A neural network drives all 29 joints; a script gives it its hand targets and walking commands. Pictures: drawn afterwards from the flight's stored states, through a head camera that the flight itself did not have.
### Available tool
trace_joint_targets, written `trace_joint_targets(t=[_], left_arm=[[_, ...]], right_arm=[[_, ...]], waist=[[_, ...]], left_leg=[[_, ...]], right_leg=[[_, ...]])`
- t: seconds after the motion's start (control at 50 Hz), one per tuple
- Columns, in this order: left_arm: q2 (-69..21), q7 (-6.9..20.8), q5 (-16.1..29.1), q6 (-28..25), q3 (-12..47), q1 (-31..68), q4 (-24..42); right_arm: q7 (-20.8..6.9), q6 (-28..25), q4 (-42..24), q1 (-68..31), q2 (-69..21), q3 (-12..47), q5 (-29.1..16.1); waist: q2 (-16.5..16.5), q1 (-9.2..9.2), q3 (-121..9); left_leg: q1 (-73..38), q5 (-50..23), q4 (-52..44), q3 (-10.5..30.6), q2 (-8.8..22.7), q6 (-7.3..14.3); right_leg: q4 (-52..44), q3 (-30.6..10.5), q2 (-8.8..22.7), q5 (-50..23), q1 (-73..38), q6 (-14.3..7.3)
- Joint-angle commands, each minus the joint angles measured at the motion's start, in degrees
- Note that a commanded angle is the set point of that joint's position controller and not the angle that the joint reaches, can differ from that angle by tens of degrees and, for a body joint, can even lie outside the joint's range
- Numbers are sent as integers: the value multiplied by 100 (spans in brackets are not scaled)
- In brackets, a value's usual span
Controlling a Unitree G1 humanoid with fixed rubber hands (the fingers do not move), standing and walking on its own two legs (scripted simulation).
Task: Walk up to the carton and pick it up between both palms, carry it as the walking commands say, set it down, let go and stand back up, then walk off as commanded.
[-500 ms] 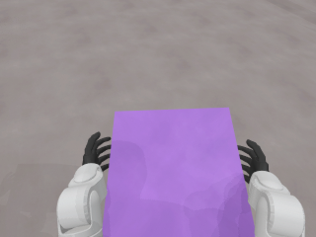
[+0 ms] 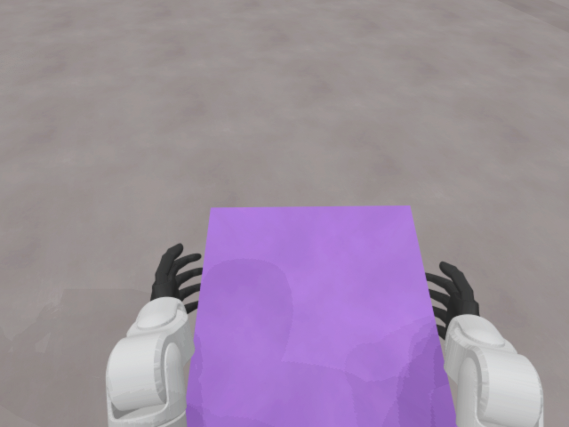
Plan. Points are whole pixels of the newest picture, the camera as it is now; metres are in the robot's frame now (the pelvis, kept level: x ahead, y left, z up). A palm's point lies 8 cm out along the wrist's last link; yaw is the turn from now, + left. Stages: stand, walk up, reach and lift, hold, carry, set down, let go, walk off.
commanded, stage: carry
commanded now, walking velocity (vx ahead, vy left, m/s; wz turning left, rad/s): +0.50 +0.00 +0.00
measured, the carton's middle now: (310, 323) +0.28 +0.01 +0.00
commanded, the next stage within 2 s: none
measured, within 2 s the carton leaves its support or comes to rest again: neither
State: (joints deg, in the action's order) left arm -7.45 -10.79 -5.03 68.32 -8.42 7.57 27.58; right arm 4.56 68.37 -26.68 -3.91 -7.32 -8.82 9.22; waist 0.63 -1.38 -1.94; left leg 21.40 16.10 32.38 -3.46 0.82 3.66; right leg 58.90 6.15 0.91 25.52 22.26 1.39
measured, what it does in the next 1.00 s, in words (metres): walks ahead: right foot, then left foot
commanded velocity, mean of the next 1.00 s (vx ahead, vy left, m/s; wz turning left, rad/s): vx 0.50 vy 0.00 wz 0.00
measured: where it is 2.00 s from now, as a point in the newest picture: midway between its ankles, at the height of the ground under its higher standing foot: (290, 212)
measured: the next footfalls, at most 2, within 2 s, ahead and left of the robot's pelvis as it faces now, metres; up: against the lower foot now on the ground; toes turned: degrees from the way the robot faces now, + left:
right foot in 0.30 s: +0.35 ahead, -0.11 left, +0.00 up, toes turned -4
left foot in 0.72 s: +0.61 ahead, +0.11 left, +0.00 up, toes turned +6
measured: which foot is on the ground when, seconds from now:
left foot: down 0.00-0.30, up 0.32-0.70, down 0.72-1.00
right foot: up 0.00-0.28, down 0.30-0.76, up 0.78-1.00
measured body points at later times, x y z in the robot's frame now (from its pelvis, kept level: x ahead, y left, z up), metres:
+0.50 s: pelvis +0.32 -0.03 +0.01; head +0.35 -0.04 +0.46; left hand +0.58 +0.16 +0.09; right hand +0.58 -0.20 +0.07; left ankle +0.26 +0.07 -0.66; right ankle +0.31 -0.11 -0.74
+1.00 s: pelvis +0.62 +0.01 +0.00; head +0.66 +0.00 +0.45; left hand +0.89 +0.19 +0.08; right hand +0.88 -0.17 +0.06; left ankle +0.57 +0.10 -0.74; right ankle +0.67 -0.09 -0.72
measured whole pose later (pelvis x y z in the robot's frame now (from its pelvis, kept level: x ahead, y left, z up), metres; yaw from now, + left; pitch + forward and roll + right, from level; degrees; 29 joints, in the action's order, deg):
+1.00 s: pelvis +0.62 +0.01 +0.00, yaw +1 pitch +4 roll +1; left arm -7.4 -9.1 -5.1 67.3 -8.7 7.3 25.7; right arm 7.0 71.8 -29.3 -4.1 -7.3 -8.3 9.1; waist 0.3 -0.6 0.1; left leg 11.9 18.4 26.6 -6.1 -1.2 2.2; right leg 42.0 5.7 3.6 22.0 28.6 0.1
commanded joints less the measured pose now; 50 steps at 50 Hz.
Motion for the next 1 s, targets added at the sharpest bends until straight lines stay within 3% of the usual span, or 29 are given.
trace_joint_targets(t=[0.0, 0.02, 0.1, 0.16, 0.2, 0.22, 0.24, 0.26, 0.28, 0.3, 0.34, 0.36, 0.38, 0.48, 0.56, 0.6, 0.64, 0.66, 0.68, 0.7, 0.72, 0.76, 0.78, 0.8, 0.82, 0.84, 0.9, 0.96, 0.98], left_arm=[[-5505, 1652, 2357, 9, 4701, 2280, 625], [-5455, 1612, 2348, -44, 4760, 2497, 922], [-5551, 1592, 2456, -68, 4784, 2590, 1022], [-5569, 1571, 2427, 66, 4795, 2633, 734], [-5383, 1585, 2344, 71, 4679, 2561, 979], [-5249, 1581, 2248, 119, 4448, 2445, 791], [-5201, 1606, 2139, 180, 4269, 2070, 398], [-4945, 1625, 2194, 157, 4219, 2379, 717], [-5071, 1640, 2120, 203, 4143, 2086, 217], [-5207, 1627, 2144, 180, 4299, 2280, 325], [-5401, 1706, 2198, 162, 4220, 2171, 146], [-5563, 1721, 2313, -31, 4289, 2298, 621], [-5669, 1739, 2359, -69, 4304, 2214, 811], [-5332, 1769, 2219, -118, 4232, 1906, 576], [-5003, 1770, 2153, -24, 4143, 1993, 645], [-5094, 1793, 2172, 41, 4131, 2108, 570], [-4948, 1747, 2159, 171, 4208, 2277, 622], [-4940, 1744, 2144, 227, 4164, 2318, 433], [-4860, 1713, 2114, 304, 4148, 2408, 377], [-4873, 1721, 2175, 306, 4206, 2687, 366], [-4840, 1731, 2161, 254, 4089, 2504, 337], [-5240, 1744, 2266, 215, 4278, 2477, 258], [-5393, 1757, 2386, 151, 4260, 2517, 356], [-5535, 1760, 2306, 155, 4234, 2289, 139], [-5685, 1755, 2345, 116, 4232, 2293, 295], [-5643, 1777, 2330, 99, 4271, 2302, 415], [-5608, 1751, 2373, -20, 4279, 2405, 697], [-5439, 1729, 2446, -48, 4366, 2573, 1132], [-5494, 1714, 2470, -64, 4365, 2726, 1227]], right_arm=[[-1131, -170, -1079, -2833, -5159, 4160, -2806], [-1189, -167, -1165, -2891, -5233, 4311, -2909], [-1124, -170, -1642, -3296, -5199, 4369, -2996], [-1117, -68, -1439, -3302, -5162, 4288, -2959], [-1143, -7, -1524, -3353, -5174, 4482, -2992], [-1154, 98, -1175, -2987, -5145, 4464, -2950], [-1110, 133, -1008, -3026, -4977, 4412, -2891], [-1113, 154, -1109, -3157, -5080, 4536, -2936], [-1117, 141, -1125, -3511, -4923, 4518, -2946], [-1176, 148, -913, -3381, -4918, 4418, -2843], [-1106, 61, -898, -3194, -5154, 4352, -2793], [-1091, -77, -1327, -3454, -5489, 4654, -2982], [-1088, -111, -1456, -3442, -5711, 4797, -3061], [-1060, -170, -1182, -3025, -5373, 4685, -2749], [-1044, -45, -1258, -3444, -5417, 4807, -2935], [-1004, -6, -1557, -3608, -5331, 4820, -2923], [-1046, 173, -825, -3111, -5261, 4628, -2840], [-1056, 194, -563, -2894, -5228, 4448, -2768], [-1077, 263, -421, -2890, -4980, 4324, -2698], [-1116, 265, -253, -3045, -5035, 4227, -2689], [-1110, 223, -467, -3176, -5037, 4395, -2769], [-1086, 81, -871, -3481, -5350, 4578, -2848], [-1068, 35, -1153, -3764, -5458, 4603, -2947], [-1100, -26, -1267, -3844, -5516, 4654, -3056], [-1075, -101, -1569, -4091, -5631, 4687, -3131], [-1073, -103, -1512, -3866, -5570, 4680, -3071], [-1048, -91, -1667, -3728, -5648, 4832, -3127], [-1020, -49, -1703, -3674, -5511, 4847, -3090], [-1028, -42, -1730, -3797, -5642, 4873, -3131]], waist=[[792, 293, -2479], [779, 295, -2346], [590, 333, -2098], [912, 279, -1614], [748, 238, -1961], [495, 91, -2327], [137, -147, -2699], [-1696, -41, -3325], [-2006, -34, -3001], [-1170, -28, -2800], [-474, 25, -2457], [-841, 27, -2689], [-577, 0, -2459], [-1000, -47, -2072], [-1445, -25, -1560], [-1446, -39, -1471], [-838, 124, -1869], [-547, 243, -2277], [843, 323, -2727], [1519, 272, -2472], [1316, 294, -2600], [281, 313, -2351], [158, 306, -2240], [180, 253, -2129], [142, 275, -1944], [465, 295, -1994], [361, 246, -2328], [781, 120, -2261], [377, 65, -2454]], left_leg=[[-4302, -3440, -1061, 1421, 1686, 484], [-4405, -4299, -1006, 1312, 1597, 357], [-4388, -4186, -1085, 861, 1412, 253], [-3734, -4942, -1148, 346, 1117, 12], [-3186, -6560, -374, -110, 968, -188], [-2637, -5916, 498, -497, 859, -251], [-1281, -4438, 1749, -572, 566, -404], [444, -976, 3273, -433, -2, -678], [1674, 1770, 4403, 66, -568, -779], [1942, 1577, 4814, 450, -388, -693], [2061, 812, 4006, 576, 141, -536], [1868, 424, 3620, 499, 188, -523], [1659, 307, 2914, 351, 187, -602], [843, 227, 818, -210, -17, -584], [137, -758, -239, -649, -137, -495], [60, -1302, -510, -721, -145, -454], [-1264, -1102, -983, -761, -189, -278], [-2309, -1038, -925, -232, 258, -139], [-3493, -1080, -1060, 1776, 1585, 305], [-4403, -2754, -1102, 3068, 2293, 1024], [-4879, -4216, -939, 3363, 2507, 1486], [-3991, -3951, -865, 2151, 2182, 1033], [-3832, -3579, -1079, 1999, 1958, 806], [-3116, -2586, -1343, 1507, 1818, 586], [-2944, -1968, -1550, 1611, 1735, 558], [-3272, -1820, -1596, 1705, 1756, 632], [-2892, -1071, -1557, 1012, 1625, 682], [-2076, -1693, -1051, 304, 1172, 299], [-1524, -2331, -252, -212, 827, -29]], right_leg=[[-412, -557, 328, -295, 2115, 57], [-440, -361, 260, -453, 2266, 38], [-1271, -61, 177, -957, 2174, -6], [-2070, 270, -79, -1549, 1537, -95], [-2969, 635, -606, -1681, -26, -245], [-3599, 677, -547, -2383, -1337, -327], [-3507, -291, 118, -2988, -3037, -687], [-3485, -2773, 1763, -3943, -4641, -1279], [-3736, -4182, 2286, -4651, -5033, -1928], [-3899, -3970, 2247, -4819, -4595, -2066], [-3930, -2726, 1933, -4671, -4171, -1472], [-4013, -2527, 1750, -4584, -4050, -1192], [-4176, -2140, 1515, -4304, -3736, -1024], [-4615, -1461, 1486, -3855, -3156, -1119], [-4621, -987, 1425, -3365, -2428, -872], [-4475, -1029, 1538, -3976, -2471, -836], [-3294, -476, 1098, -4724, -2135, -571], [-2365, -111, 791, -4416, -1528, -343], [-664, 177, 297, -2517, -271, -77], [436, -1, -389, 364, 1263, -15], [1561, -447, -397, 840, 1972, -106], [1084, -800, 263, 253, 1889, -181], [1019, -767, 306, 160, 1991, -199], [341, -911, 557, -103, 1464, -137], [-143, -715, 435, 99, 1407, -159], [-601, -615, 338, 141, 1617, -180], [-2139, -609, 412, -405, 704, -147], [-3544, 106, 29, -1703, -698, -184], [-3714, 120, 15, -2167, -1970, -257]])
